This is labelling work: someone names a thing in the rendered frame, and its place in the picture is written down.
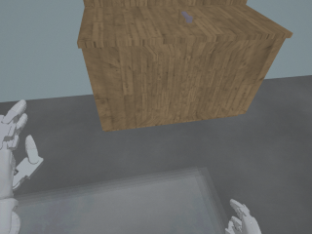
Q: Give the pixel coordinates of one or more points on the counter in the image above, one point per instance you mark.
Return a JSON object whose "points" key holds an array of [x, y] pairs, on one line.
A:
{"points": [[149, 67]]}

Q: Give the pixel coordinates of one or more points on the robot left hand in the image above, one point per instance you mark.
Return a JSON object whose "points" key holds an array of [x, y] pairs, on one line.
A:
{"points": [[10, 128]]}

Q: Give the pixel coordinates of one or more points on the tap lever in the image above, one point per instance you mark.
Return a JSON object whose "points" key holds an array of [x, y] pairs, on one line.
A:
{"points": [[188, 18]]}

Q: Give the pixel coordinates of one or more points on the robot left forearm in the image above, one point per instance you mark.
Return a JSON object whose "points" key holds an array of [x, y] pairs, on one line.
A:
{"points": [[10, 222]]}

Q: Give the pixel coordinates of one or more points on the robot right hand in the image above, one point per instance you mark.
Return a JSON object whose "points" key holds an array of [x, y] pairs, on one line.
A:
{"points": [[247, 224]]}

